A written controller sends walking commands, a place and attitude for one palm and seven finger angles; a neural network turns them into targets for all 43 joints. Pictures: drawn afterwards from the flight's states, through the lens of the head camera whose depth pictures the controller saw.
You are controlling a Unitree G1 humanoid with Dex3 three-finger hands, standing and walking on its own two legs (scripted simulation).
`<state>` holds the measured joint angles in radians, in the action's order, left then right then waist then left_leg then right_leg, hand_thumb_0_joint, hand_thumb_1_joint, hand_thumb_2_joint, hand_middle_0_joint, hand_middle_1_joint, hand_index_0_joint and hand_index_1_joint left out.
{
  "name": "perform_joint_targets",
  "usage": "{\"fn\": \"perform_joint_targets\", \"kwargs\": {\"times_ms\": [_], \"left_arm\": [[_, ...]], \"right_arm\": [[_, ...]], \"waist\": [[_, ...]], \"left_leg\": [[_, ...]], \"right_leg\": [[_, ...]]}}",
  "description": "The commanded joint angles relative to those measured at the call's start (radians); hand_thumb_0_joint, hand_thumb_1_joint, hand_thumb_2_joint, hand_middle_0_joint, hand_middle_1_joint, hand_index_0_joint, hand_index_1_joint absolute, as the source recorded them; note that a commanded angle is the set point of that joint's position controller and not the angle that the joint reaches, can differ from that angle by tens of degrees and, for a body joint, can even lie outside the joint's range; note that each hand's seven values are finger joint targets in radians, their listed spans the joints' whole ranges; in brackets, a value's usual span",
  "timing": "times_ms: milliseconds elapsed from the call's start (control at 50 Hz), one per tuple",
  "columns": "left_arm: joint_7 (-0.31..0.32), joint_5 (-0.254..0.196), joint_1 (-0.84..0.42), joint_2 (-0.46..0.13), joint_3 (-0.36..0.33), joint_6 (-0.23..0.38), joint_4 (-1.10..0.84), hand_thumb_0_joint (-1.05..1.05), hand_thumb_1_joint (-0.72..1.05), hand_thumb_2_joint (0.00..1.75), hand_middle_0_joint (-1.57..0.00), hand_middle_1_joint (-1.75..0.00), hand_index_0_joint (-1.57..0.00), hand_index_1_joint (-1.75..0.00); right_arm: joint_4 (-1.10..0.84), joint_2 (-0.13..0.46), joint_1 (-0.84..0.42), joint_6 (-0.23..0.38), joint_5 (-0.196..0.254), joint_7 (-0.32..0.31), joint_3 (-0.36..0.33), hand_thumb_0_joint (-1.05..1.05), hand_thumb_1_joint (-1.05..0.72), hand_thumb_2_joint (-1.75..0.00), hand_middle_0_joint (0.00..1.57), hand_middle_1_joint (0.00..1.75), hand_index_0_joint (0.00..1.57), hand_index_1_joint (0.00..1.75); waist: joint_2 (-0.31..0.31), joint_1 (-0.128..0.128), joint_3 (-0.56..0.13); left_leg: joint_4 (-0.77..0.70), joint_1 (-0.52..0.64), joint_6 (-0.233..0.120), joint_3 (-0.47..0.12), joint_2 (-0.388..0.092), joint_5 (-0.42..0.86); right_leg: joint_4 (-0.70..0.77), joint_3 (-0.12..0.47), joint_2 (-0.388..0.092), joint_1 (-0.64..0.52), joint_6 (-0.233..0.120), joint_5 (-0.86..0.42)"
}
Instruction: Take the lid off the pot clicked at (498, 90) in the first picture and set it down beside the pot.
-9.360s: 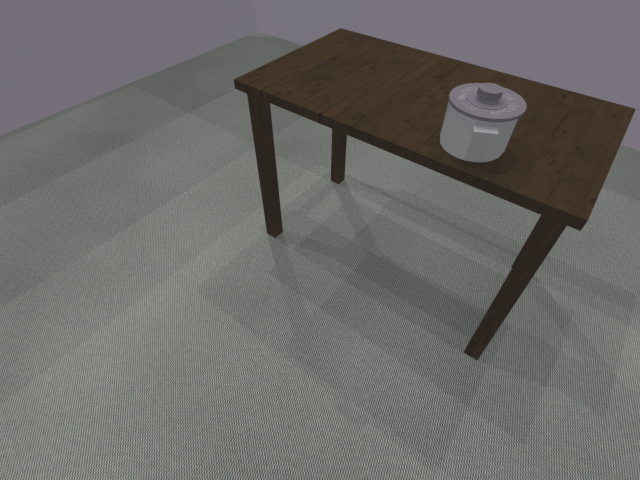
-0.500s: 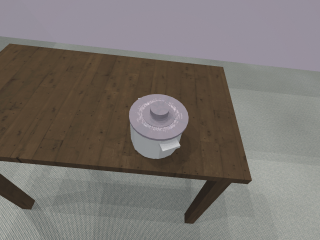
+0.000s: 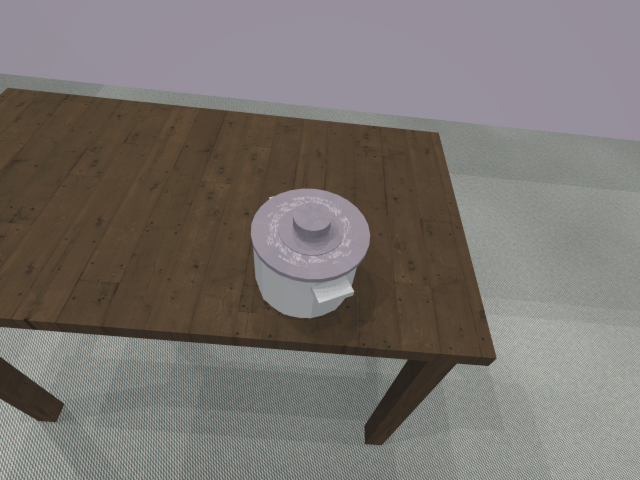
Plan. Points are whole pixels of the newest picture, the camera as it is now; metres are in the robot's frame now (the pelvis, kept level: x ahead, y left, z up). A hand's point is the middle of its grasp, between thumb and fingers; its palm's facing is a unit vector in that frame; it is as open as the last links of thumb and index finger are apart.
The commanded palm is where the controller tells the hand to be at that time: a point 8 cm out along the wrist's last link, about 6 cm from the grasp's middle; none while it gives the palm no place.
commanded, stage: shuffle to correct the standing spot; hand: left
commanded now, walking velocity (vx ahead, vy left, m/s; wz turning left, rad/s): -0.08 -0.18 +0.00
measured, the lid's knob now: (312, 220) +0.43 +0.05 +0.07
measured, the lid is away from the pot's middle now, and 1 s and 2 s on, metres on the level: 0.00 0.00 0.00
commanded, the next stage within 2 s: come to a stop and stand still in 0.54 s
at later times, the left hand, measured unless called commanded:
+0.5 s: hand out of the picture -0.07 +0.13 -0.18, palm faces +0.01 -0.98 -0.20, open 7.3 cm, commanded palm none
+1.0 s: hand out of the picture -0.03 +0.09 -0.18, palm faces +0.03 -0.99 -0.16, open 7.3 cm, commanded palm none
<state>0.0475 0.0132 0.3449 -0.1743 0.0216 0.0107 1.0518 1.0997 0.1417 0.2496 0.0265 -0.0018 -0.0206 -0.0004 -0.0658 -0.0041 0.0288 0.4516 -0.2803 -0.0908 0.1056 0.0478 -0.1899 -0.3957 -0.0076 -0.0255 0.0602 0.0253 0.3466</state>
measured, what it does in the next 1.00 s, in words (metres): shifts its weight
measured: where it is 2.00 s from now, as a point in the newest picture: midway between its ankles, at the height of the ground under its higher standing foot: outside the picture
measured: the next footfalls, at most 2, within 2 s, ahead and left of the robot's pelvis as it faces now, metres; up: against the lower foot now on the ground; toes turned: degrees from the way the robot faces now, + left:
none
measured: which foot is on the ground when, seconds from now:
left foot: down 0.00-1.00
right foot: down 0.00-1.00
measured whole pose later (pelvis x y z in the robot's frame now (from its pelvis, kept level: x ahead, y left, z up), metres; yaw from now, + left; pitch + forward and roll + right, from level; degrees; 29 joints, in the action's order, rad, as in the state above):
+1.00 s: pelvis -0.01 -0.07 +0.00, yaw +0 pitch -1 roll +0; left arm 0.06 0.01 0.35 -0.14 0.02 0.01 1.05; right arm 1.09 0.14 0.24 -0.01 0.01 -0.05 -0.01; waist -0.03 0.00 0.05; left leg 0.49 -0.26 0.01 0.08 -0.06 -0.21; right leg -0.40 -0.04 0.08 0.05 -0.07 0.33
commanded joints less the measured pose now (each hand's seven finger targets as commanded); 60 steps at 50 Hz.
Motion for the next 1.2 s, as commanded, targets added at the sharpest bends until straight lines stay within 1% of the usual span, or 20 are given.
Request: {"fn": "perform_joint_targets", "kwargs": {"times_ms": [0,320,360,460,500,560,600,640,680,740,800,900,980,1000,1020,1040,1080,1100,1120,1180], "left_arm": [[0.001,0.003,0.121,-0.069,-0.018,-0.001,-0.006,0.00,0.90,0.90,-0.20,-0.30,-0.20,-0.30],[-0.018,0.017,0.141,-0.077,-0.039,-0.041,-0.023,0.00,0.90,0.90,-0.20,-0.30,-0.20,-0.30],[-0.018,0.017,0.145,-0.078,-0.040,-0.039,-0.030,0.00,0.90,0.90,-0.20,-0.30,-0.20,-0.30],[-0.019,0.016,0.098,-0.099,-0.041,-0.037,-0.063,0.00,0.90,0.90,-0.20,-0.30,-0.20,-0.30],[-0.017,0.015,0.069,-0.103,-0.041,-0.036,-0.077,0.00,0.90,0.90,-0.20,-0.30,-0.20,-0.30],[-0.019,0.012,0.074,-0.095,-0.040,-0.035,-0.081,0.00,0.90,0.90,-0.20,-0.30,-0.20,-0.30],[-0.017,0.011,0.092,-0.081,-0.043,-0.038,-0.083,0.00,0.90,0.90,-0.20,-0.30,-0.20,-0.30],[-0.014,0.001,0.124,-0.063,-0.045,-0.037,-0.074,0.00,0.90,0.90,-0.20,-0.30,-0.20,-0.30],[-0.005,-0.003,0.158,-0.047,-0.042,-0.025,-0.042,0.00,0.90,0.90,-0.20,-0.30,-0.20,-0.30],[0.005,-0.002,0.139,-0.069,-0.042,0.003,-0.030,0.00,0.90,0.90,-0.20,-0.30,-0.20,-0.30],[0.012,-0.001,0.104,-0.080,-0.037,0.017,-0.027,0.00,0.90,0.90,-0.20,-0.30,-0.20,-0.30],[0.013,-0.002,0.100,-0.064,-0.028,0.017,-0.021,0.00,0.90,0.90,-0.20,-0.30,-0.20,-0.30],[0.009,-0.003,0.099,-0.049,-0.021,0.015,-0.019,0.00,0.90,0.90,-0.20,-0.30,-0.20,-0.30],[0.051,0.011,0.123,-0.107,-0.046,0.034,-0.017,0.00,0.90,0.90,-0.20,-0.30,-0.20,-0.30],[0.043,0.000,0.076,-0.175,-0.064,0.026,-0.036,0.00,0.90,0.90,-0.20,-0.30,-0.20,-0.30],[0.038,-0.007,0.077,-0.159,-0.055,0.025,-0.062,0.00,0.90,0.90,-0.20,-0.30,-0.20,-0.30],[0.031,-0.005,0.027,-0.121,-0.053,0.028,-0.095,0.00,0.90,0.90,-0.20,-0.30,-0.20,-0.30],[0.027,-0.002,0.028,-0.104,-0.051,0.027,-0.102,0.00,0.90,0.90,-0.20,-0.30,-0.20,-0.30],[0.023,0.002,0.020,-0.092,-0.049,0.015,-0.109,0.00,0.90,0.90,-0.20,-0.30,-0.20,-0.30],[0.019,0.005,0.034,-0.081,-0.045,0.011,-0.096,0.00,0.90,0.90,-0.20,-0.30,-0.20,-0.30]], "right_arm": [[-0.032,0.122,0.038,0.011,0.005,-0.010,-0.025,0.00,-0.90,-0.90,0.20,0.30,0.20,0.30],[-0.058,0.168,0.011,-0.027,-0.007,-0.012,-0.075,0.00,-0.90,-0.90,0.20,0.30,0.20,0.30],[-0.066,0.167,0.009,-0.033,-0.010,-0.010,-0.077,0.00,-0.90,-0.90,0.20,0.30,0.20,0.30],[-0.075,0.109,0.034,-0.041,-0.011,-0.010,-0.068,0.00,-0.90,-0.90,0.20,0.30,0.20,0.30],[-0.068,0.078,0.051,-0.039,-0.010,-0.012,-0.057,0.00,-0.90,-0.90,0.20,0.30,0.20,0.30],[-0.063,0.076,0.064,-0.035,-0.008,-0.019,-0.052,0.00,-0.90,-0.90,0.20,0.30,0.20,0.30],[-0.059,0.098,0.076,-0.032,-0.009,-0.027,-0.052,0.00,-0.90,-0.90,0.20,0.30,0.20,0.30],[-0.051,0.130,0.085,-0.031,-0.011,-0.033,-0.053,0.00,-0.90,-0.90,0.20,0.30,0.20,0.30],[-0.061,0.113,0.047,-0.027,-0.007,-0.032,-0.041,0.00,-0.90,-0.90,0.20,0.30,0.20,0.30],[-0.071,0.043,0.033,-0.020,0.005,-0.027,-0.025,0.00,-0.90,-0.90,0.20,0.30,0.20,0.30],[-0.054,0.024,0.047,-0.023,0.011,-0.028,-0.020,0.00,-0.90,-0.90,0.20,0.30,0.20,0.30],[-0.041,0.034,0.042,-0.021,0.016,-0.027,-0.011,0.00,-0.90,-0.90,0.20,0.30,0.20,0.30],[-0.031,0.045,0.045,-0.017,0.013,-0.023,-0.006,0.00,-0.90,-0.90,0.20,0.30,0.20,0.30],[-0.113,0.115,-0.028,-0.004,0.000,-0.025,-0.030,0.00,-0.90,-0.90,0.20,0.30,0.20,0.30],[-0.139,0.090,-0.004,-0.025,0.000,-0.022,-0.031,0.00,-0.90,-0.90,0.20,0.30,0.20,0.30],[-0.136,0.067,0.026,-0.021,-0.008,-0.021,-0.027,0.00,-0.90,-0.90,0.20,0.30,0.20,0.30],[-0.149,0.096,0.069,-0.012,-0.006,-0.017,-0.038,0.00,-0.90,-0.90,0.20,0.30,0.20,0.30],[-0.151,0.113,0.064,-0.010,-0.005,-0.016,-0.040,0.00,-0.90,-0.90,0.20,0.30,0.20,0.30],[-0.163,0.122,0.042,-0.012,-0.008,-0.014,-0.038,0.00,-0.90,-0.90,0.20,0.30,0.20,0.30],[-0.164,0.121,0.009,-0.015,-0.010,-0.011,-0.032,0.00,-0.90,-0.90,0.20,0.30,0.20,0.30]], "waist": [[0.087,-0.002,0.001],[0.123,-0.004,-0.005],[0.110,-0.001,-0.003],[-0.058,0.024,0.043],[-0.081,0.036,0.050],[-0.024,0.037,0.046],[0.059,0.027,0.070],[0.204,0.013,0.064],[0.268,-0.018,0.046],[0.068,-0.005,-0.004],[-0.016,0.005,-0.037],[-0.016,0.000,0.039],[0.022,0.000,0.071],[0.060,0.002,0.053],[0.086,0.027,-0.003],[0.093,0.032,-0.099],[0.033,0.051,-0.179],[-0.003,0.038,-0.159],[0.019,0.020,-0.101],[0.031,0.007,0.039]], "left_leg": [[-0.117,0.150,0.009,-0.237,-0.210,0.172],[-0.153,-0.031,-0.006,-0.287,-0.288,-0.223],[-0.115,-0.053,0.011,-0.262,-0.265,-0.252],[0.138,-0.067,0.062,-0.101,-0.138,-0.182],[0.249,-0.036,0.073,-0.056,-0.105,-0.105],[0.233,-0.019,0.066,-0.074,-0.133,0.000],[0.137,-0.007,0.040,-0.137,-0.194,0.138],[0.042,-0.001,-0.015,-0.265,-0.288,0.217],[-0.009,-0.069,-0.030,-0.284,-0.292,0.177],[0.120,-0.055,0.067,-0.106,-0.161,0.133],[0.122,-0.032,0.101,-0.066,-0.124,-0.014],[0.040,0.032,0.087,-0.072,-0.146,0.122],[-0.002,0.084,0.074,-0.091,-0.162,0.160],[0.254,0.075,0.106,0.008,-0.110,0.077],[0.230,-0.040,0.101,-0.034,-0.066,-0.126],[0.172,-0.009,0.070,-0.044,-0.068,-0.102],[0.136,0.083,0.050,-0.104,-0.105,0.112],[0.126,0.089,0.036,-0.144,-0.130,0.182],[0.100,0.072,0.036,-0.161,-0.151,0.180],[0.076,0.012,0.034,-0.187,-0.143,0.114]], "right_leg": [[0.044,0.012,-0.064,0.148,-0.030,-0.128],[-0.053,-0.019,-0.019,0.179,-0.046,-0.008],[-0.023,0.012,-0.028,0.186,-0.056,-0.013],[0.108,0.170,-0.115,0.270,-0.138,0.031],[0.105,0.176,-0.144,0.289,-0.174,-0.095],[0.025,0.126,-0.115,0.257,-0.162,-0.303],[-0.053,0.077,-0.059,0.246,-0.116,-0.384],[-0.116,0.011,-0.004,0.249,-0.043,-0.258],[-0.077,0.020,-0.010,0.156,-0.021,-0.156],[0.027,0.141,-0.107,0.059,-0.019,-0.479],[0.031,0.152,-0.160,-0.008,-0.007,-0.815],[0.048,0.109,-0.122,0.031,0.027,-0.787],[0.082,0.100,-0.100,0.083,0.015,-0.574],[0.056,0.195,-0.155,0.173,0.097,-1.246],[-0.043,0.166,-0.201,-0.006,0.042,-1.336],[-0.103,0.135,-0.193,-0.043,-0.001,-1.212],[-0.155,0.081,-0.125,0.011,-0.086,-0.850],[-0.140,0.071,-0.096,0.058,-0.088,-0.672],[-0.104,0.064,-0.082,0.112,-0.085,-0.469],[-0.048,0.090,-0.071,0.190,-0.097,-0.286]]}}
